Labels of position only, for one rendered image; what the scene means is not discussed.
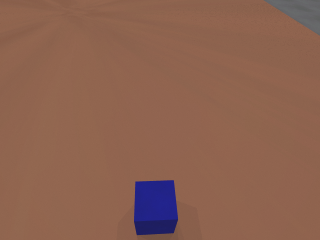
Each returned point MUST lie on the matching carton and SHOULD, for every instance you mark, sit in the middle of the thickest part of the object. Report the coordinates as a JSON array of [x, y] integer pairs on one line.
[[155, 207]]

